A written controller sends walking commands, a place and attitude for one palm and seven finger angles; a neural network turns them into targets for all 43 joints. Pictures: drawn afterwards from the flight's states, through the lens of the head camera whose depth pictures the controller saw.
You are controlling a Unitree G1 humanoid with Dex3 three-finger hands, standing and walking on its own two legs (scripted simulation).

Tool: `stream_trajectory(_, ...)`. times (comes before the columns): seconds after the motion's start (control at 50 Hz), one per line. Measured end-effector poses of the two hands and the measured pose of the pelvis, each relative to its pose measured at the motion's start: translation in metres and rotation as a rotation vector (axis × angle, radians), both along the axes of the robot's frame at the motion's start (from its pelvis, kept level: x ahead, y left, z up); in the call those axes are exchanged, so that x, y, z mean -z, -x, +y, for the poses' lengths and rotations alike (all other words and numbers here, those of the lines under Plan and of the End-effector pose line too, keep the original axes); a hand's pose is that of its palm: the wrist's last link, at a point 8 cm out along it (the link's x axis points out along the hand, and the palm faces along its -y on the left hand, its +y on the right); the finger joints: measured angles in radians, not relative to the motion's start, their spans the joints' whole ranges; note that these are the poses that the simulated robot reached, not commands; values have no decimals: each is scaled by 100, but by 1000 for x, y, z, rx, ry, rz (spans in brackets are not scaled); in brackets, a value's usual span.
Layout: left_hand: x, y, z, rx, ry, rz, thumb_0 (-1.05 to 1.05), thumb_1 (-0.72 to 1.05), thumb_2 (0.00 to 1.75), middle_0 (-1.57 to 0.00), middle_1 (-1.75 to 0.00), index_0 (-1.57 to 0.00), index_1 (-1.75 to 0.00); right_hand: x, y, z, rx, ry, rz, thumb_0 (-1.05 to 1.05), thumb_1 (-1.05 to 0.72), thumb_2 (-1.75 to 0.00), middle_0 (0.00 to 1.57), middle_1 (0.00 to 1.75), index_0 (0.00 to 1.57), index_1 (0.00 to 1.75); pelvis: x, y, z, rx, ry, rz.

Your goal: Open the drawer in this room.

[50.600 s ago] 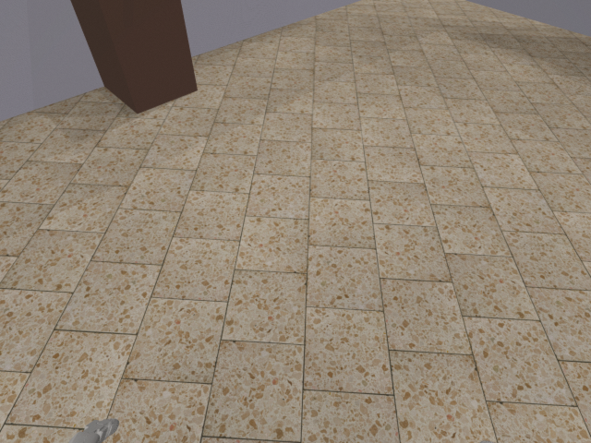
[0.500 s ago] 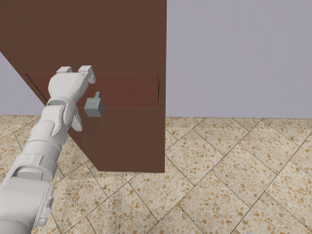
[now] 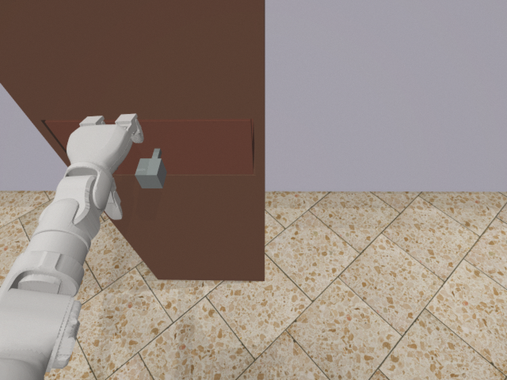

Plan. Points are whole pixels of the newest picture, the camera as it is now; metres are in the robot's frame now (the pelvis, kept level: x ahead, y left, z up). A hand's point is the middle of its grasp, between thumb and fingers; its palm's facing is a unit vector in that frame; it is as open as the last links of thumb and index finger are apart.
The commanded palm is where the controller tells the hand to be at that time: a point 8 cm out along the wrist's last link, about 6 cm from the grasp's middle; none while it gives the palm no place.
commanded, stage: re-aim the fingers above the handle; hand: left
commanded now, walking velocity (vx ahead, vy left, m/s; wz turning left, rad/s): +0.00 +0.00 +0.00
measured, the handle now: (153, 165) +0.50 +0.21 +0.01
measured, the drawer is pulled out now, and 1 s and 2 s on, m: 0.00 0.00 0.00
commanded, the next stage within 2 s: lower the fingers behind the handle in 1.26 s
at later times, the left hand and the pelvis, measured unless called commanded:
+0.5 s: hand (133, 160) +0.46 +0.22 +0.07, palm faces -0.01 +0.01 -1.00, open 13.8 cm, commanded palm +0.43 +0.21 +0.14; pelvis +0.01 +0.01 +0.00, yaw -1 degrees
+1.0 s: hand (134, 169) +0.45 +0.22 +0.07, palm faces -0.08 -0.01 -1.00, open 13.8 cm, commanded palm +0.43 +0.21 +0.14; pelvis +0.01 +0.00 +0.00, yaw +1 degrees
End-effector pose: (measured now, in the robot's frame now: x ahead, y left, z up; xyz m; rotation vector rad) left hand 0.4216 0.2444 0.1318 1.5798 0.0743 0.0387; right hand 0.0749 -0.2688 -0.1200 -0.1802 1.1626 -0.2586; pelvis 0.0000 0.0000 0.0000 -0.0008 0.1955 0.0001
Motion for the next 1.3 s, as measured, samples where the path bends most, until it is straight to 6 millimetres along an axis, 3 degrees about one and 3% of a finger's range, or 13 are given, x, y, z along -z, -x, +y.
stream_trajectory(0.06,0,0,-4,20,9,27,0,-49,30,-32,-121,-31,-120,-1,0,3,-4,1,-1,1,-90,-90,20,30,20,30,-1,0,2,-6,2,-4)
stream_trajectory(0.16,3,-1,-28,123,38,33,0,-49,30,-32,-121,-31,-120,-2,0,7,-6,7,-3,1,-90,-90,20,30,20,30,0,-1,6,-9,4,-10)
stream_trajectory(0.3,4,-15,-48,167,50,-45,0,-49,30,-32,-121,-32,-120,2,7,15,-1,-12,3,1,-90,-90,20,30,20,30,3,1,10,5,2,11)
stream_trajectory(0.5,3,-17,-28,-1,0,-15,0,-49,30,-32,-120,-32,-120,10,16,22,27,-67,42,1,-90,-90,20,30,20,30,0,-6,9,20,-1,13)
stream_trajectory(0.72,8,-8,-44,131,53,17,0,-49,30,-32,-121,-32,-120,-5,-9,3,0,10,-15,1,-90,-90,20,30,20,30,-1,-9,3,2,-1,-15)
stream_trajectory(0.92,1,-12,-13,-5,1,-1,0,-49,30,-32,-120,-31,-120,-1,-21,1,-20,-9,-24,1,-90,-90,20,30,20,30,-1,-11,0,0,-1,10)
stream_trajectory(1.04,12,-7,-40,94,38,68,-1,-49,30,-32,-120,-31,-120,0,-22,5,-24,-14,-9,1,-90,-90,20,30,20,30,-1,-14,0,-13,1,-2)
stream_trajectory(1.14,5,-10,-64,201,77,-9,0,-49,30,-33,-121,-32,-120,1,-22,8,-13,-16,-22,1,-90,-90,20,30,20,30,0,-14,0,-3,-1,-6)
stream_trajectory(1.2,-2,-16,-56,152,63,-71,0,-49,30,-33,-121,-32,-120,3,-20,11,-4,-27,-25,1,-90,-90,20,30,20,30,1,-12,0,8,-4,-2)
stream_trajectory(1.3,-7,-18,-23,5,-8,-64,0,-48,30,-32,-120,-33,-122,6,-13,14,1,-54,-9,1,-90,-90,20,30,20,30,-1,-11,-1,21,-6,9)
